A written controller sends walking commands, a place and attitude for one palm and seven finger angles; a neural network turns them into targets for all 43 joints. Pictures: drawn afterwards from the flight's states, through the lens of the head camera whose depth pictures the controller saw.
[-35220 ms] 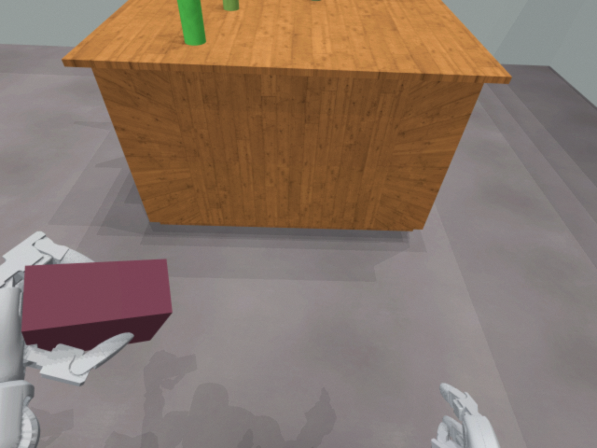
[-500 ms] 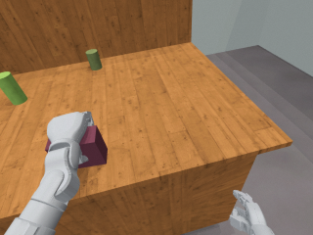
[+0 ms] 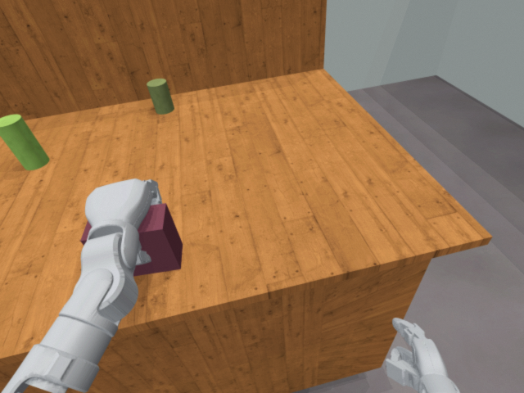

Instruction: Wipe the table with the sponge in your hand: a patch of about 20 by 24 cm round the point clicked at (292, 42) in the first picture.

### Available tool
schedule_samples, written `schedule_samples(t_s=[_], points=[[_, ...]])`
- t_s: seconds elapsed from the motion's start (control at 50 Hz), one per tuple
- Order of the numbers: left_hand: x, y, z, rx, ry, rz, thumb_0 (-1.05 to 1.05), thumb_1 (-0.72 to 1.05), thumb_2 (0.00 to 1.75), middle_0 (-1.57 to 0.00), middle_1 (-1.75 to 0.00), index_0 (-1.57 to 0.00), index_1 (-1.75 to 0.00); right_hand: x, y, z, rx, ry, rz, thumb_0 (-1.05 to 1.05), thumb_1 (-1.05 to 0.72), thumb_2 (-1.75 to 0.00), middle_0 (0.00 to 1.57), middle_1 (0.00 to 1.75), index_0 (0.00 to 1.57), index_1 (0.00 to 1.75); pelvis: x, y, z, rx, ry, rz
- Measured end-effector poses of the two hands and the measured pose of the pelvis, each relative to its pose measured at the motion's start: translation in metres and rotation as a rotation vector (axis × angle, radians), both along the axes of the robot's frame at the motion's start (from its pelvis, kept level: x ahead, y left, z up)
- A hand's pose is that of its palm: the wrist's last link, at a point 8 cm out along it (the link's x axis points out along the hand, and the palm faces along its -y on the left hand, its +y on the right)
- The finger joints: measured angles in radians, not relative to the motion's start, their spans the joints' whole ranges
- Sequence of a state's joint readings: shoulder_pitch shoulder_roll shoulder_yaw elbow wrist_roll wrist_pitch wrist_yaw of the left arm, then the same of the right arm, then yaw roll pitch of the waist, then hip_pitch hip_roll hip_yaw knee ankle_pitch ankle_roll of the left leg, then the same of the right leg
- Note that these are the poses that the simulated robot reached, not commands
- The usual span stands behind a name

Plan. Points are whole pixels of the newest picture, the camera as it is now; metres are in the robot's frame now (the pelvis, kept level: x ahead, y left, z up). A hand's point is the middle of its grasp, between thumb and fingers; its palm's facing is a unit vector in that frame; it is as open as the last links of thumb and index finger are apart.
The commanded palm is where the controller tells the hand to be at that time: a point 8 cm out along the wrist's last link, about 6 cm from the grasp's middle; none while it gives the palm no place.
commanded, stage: wipe forward along the third lane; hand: left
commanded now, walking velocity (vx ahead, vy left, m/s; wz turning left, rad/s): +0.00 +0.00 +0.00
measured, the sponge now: (141, 250) +0.30 +0.26 +0.07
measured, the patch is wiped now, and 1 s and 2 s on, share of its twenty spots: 0.95 1.00 1.00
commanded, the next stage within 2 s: wipe back along the third lane in 1.40 s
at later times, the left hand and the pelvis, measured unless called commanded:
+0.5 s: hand (147, 205) +0.35 +0.26 +0.12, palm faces -0.10 +0.02 -1.00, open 9.8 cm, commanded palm +0.35 +0.25 +0.14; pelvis -0.03 -0.02 -0.01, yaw +0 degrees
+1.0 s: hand (150, 187) +0.39 +0.27 +0.13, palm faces -0.12 +0.04 -0.99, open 9.7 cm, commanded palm +0.40 +0.27 +0.14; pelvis -0.05 -0.03 -0.02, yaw -3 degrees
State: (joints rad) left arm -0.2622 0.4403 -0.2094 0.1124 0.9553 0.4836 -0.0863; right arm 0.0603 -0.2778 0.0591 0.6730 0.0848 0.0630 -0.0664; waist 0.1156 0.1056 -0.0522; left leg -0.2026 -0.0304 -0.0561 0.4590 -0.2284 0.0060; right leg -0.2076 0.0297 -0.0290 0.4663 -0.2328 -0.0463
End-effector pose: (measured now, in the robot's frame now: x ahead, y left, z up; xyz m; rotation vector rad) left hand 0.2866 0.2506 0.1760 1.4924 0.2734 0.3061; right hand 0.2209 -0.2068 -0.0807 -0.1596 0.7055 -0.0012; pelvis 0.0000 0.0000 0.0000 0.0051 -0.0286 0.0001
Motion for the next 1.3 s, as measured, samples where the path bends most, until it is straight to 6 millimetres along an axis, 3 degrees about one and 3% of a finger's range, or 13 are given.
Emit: schedule_samples(t_s=[0.22, 0.52, 0.72, 0.96, 1.3], points=[[0.023, 0.0, 0.002, 0.029, 0.067, -0.016, 0.0, -0.58, 1.08, -0.82, -1.33, -0.87, -1.33, -0.035, -0.016, -0.015, -0.021, 0.06, -0.041, 0.01, -0.91, -0.9, 0.2, 0.3, 0.21, 0.3, -0.013, -0.007, -0.002, 0.002, 0.021, 0.005], [0.054, 0.0, 0.003, 0.07, 0.13, -0.044, 0.0, -0.61, 1.09, -0.85, -1.31, -0.89, -1.34, -0.133, -0.073, -0.047, -0.085, 0.24, -0.194, 0.01, -0.91, -0.9, 0.2, 0.3, 0.2, 0.3, -0.033, -0.022, -0.009, 0.008, 0.07, -0.008], [0.07, 0.004, 0.005, 0.074, 0.129, -0.037, 0.0, -0.61, 1.09, -0.85, -1.32, -0.89, -1.35, -0.183, -0.095, -0.056, -0.1, 0.321, -0.276, 0.01, -0.91, -0.9, 0.2, 0.3, 0.2, 0.3, -0.044, -0.03, -0.014, 0.012, 0.113, -0.033], [0.091, 0.007, 0.007, 0.093, 0.151, -0.027, 0.0, -0.61, 1.09, -0.84, -1.33, -0.88, -1.36, -0.212, -0.098, -0.06, -0.1, 0.35, -0.329, 0.01, -0.91, -0.89, 0.2, 0.3, 0.2, 0.3, -0.051, -0.029, -0.018, 0.013, 0.16, -0.056], [0.125, 0.025, 0.008, 0.084, 0.151, -0.023, 0.0, -0.61, 1.1, -0.83, -1.34, -0.88, -1.37, -0.235, -0.082, -0.059, -0.121, 0.419, -0.359, 0.01, -0.91, -0.89, 0.2, 0.3, 0.21, 0.3, -0.045, -0.013, -0.021, -0.001, 0.215, -0.067]])
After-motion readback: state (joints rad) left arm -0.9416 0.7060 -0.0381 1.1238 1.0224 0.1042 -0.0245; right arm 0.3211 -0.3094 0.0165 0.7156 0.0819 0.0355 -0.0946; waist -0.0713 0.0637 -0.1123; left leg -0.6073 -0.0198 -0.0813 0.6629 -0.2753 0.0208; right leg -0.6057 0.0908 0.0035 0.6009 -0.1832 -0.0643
